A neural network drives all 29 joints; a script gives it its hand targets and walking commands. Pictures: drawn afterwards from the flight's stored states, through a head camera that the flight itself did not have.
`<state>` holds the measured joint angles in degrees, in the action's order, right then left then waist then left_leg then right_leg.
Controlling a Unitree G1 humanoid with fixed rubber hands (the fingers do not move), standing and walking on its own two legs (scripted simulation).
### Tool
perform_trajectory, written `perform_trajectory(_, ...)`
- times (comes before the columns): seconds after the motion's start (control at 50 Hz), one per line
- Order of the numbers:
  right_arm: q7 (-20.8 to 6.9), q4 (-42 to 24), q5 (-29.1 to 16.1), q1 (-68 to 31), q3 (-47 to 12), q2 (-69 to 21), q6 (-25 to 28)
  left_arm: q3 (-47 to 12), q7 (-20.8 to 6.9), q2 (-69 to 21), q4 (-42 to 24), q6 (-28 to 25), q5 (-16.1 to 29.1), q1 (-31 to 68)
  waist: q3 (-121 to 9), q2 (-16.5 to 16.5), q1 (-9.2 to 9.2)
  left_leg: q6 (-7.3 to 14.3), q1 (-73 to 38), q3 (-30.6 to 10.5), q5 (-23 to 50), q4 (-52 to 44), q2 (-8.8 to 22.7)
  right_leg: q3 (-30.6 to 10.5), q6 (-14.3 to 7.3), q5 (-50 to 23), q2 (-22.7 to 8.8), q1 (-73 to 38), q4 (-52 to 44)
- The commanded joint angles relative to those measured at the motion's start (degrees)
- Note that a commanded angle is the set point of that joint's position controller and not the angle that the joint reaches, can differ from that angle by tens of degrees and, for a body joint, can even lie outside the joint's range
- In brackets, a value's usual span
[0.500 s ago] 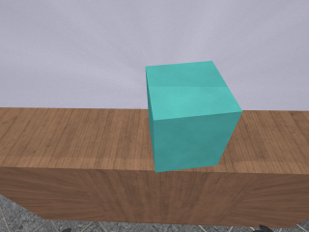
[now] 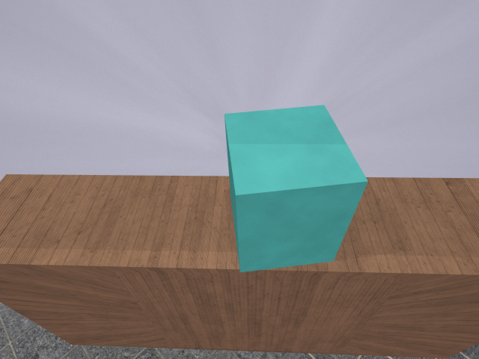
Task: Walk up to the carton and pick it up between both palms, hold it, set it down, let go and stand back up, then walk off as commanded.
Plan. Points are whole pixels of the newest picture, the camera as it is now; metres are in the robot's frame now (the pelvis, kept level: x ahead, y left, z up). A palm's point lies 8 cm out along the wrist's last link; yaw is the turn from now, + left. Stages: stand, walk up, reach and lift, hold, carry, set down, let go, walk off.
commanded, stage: stand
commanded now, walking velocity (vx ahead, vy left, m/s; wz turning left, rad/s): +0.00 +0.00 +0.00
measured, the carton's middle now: (281, 190) +0.45 -0.06 +0.03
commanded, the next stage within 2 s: walk up in 1.50 s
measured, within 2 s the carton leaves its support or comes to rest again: neither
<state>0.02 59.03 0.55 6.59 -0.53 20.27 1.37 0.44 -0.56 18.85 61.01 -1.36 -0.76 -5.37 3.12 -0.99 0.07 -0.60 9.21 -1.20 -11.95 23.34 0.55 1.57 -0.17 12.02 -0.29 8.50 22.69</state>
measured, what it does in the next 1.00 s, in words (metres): stands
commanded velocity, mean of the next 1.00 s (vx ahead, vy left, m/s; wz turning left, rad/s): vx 0.00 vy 0.00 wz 0.00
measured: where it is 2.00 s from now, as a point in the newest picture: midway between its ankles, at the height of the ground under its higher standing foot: outside the picture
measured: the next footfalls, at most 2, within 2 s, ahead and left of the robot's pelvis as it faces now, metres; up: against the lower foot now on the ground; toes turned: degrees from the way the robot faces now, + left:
none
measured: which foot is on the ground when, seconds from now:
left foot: down 0.00-1.00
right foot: down 0.00-1.00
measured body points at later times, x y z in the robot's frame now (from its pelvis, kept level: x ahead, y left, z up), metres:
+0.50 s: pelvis +0.00 +0.00 +0.00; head +0.01 +0.00 +0.45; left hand +0.09 +0.30 -0.13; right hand +0.09 -0.30 -0.13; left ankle +0.01 +0.13 -0.74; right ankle +0.00 -0.12 -0.74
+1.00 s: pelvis +0.01 +0.01 +0.00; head +0.02 +0.00 +0.45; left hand +0.09 +0.31 -0.13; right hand +0.10 -0.30 -0.13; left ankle +0.01 +0.13 -0.74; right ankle +0.00 -0.12 -0.74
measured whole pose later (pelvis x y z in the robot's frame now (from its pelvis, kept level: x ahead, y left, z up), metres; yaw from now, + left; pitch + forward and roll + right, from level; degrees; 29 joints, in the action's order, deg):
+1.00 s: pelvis +0.01 +0.01 +0.00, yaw +0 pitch -2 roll +0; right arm 0.2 62.8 0.4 5.8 -0.5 20.7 0.9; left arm 0.3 -0.3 19.6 64.5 -0.9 -0.5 -5.4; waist 2.9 -0.5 -0.2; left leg -0.2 6.9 -1.2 -10.5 19.1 0.0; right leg 1.6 0.4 10.7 -0.9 6.1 18.6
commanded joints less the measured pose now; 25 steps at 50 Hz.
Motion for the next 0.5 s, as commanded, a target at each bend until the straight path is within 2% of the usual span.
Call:
perform_trajectory(0.0,0.5,-2.9,0.0,-2.9,2.5,11.0,1.3,2.1,0.5,11.0,-2.7,-1.2,0.1,2.8,-5.6,0.3,-0.09,2.5,-0.9,-5.2,5.5,-4.3,5.7,-6.4,-1.7,-5.4,-6.4,-1.8,-5.3)
perform_trajectory(0.12,0.5,-1.7,-0.1,-2.5,2.2,10.7,1.1,2.0,0.6,11.9,-1.7,-1.1,0.0,2.9,-4.7,1.4,-0.17,2.4,-0.8,-5.2,6.4,-5.0,6.1,-6.2,-1.5,-5.6,-6.4,-2.3,-5.9)
perform_trajectory(0.18,0.6,-1.6,0.0,-3.5,2.3,10.7,1.1,2.0,0.7,12.1,-1.2,-1.1,0.0,2.9,-5.0,0.8,-0.48,2.5,-1.1,-5.1,6.7,-5.3,6.2,-6.2,-1.6,-5.9,-6.7,-2.5,-6.2)
perform_trajectory(0.26,0.6,-1.2,-0.1,-3.1,2.3,10.5,0.9,2.2,0.7,12.2,-0.9,-1.0,0.1,3.5,-5.2,0.9,0.15,2.5,-1.7,-5.2,7.3,-5.6,6.3,-6.1,-1.5,-5.9,-6.7,-2.4,-6.0)
perform_trajectory(0.3,0.6,-0.8,-0.1,-3.2,2.4,11.1,1.0,1.9,0.7,11.9,-0.9,-1.0,0.2,2.9,-4.7,1.1,-0.34,2.4,-1.4,-5.6,6.8,-5.6,6.4,-6.0,-1.5,-6.1,-6.7,-2.2,-6.4)
perform_trajectory(0.34,0.7,-0.6,-0.2,-3.2,2.3,11.3,0.9,2.0,0.7,12.2,-0.5,-0.9,0.1,2.8,-5.2,0.2,-0.31,2.5,-2.0,-5.3,6.9,-5.9,6.4,-6.3,-1.7,-5.7,-7.0,-2.5,-6.8)
perform_trajectory(0.38,0.6,-0.5,-0.2,-3.1,2.5,11.6,0.7,2.1,0.8,12.7,-0.4,-0.8,0.1,2.8,-4.4,0.3,-0.30,2.4,-1.8,-5.2,7.1,-6.0,6.2,-6.5,-1.6,-6.2,-6.7,-2.2,-6.8)
perform_trajectory(0.4,0.7,-0.6,-0.1,-2.8,2.3,11.1,0.9,1.8,0.7,11.9,-0.3,-0.9,0.2,2.8,-5.5,1.6,-0.48,2.4,-1.9,-5.4,7.3,-5.9,6.3,-6.4,-1.7,-6.3,-7.0,-3.1,-6.7)
perform_trajectory(0.44,0.6,-0.2,-0.2,-2.7,2.3,11.1,0.8,2.0,0.8,12.9,0.0,-0.8,0.3,2.5,-3.6,1.3,-0.21,2.5,-1.5,-5.5,8.3,-6.4,6.6,-6.4,-1.6,-6.0,-6.7,-2.0,-6.6)
perform_trajectory(0.48,0.8,-0.3,0.0,-3.5,2.5,11.6,0.7,2.0,0.8,12.3,-0.1,-0.8,0.2,2.2,-5.1,-0.3,-0.70,2.6,-1.9,-5.4,8.2,-6.1,6.5,-6.3,-1.7,-7.6,-7.1,-3.4,-6.8)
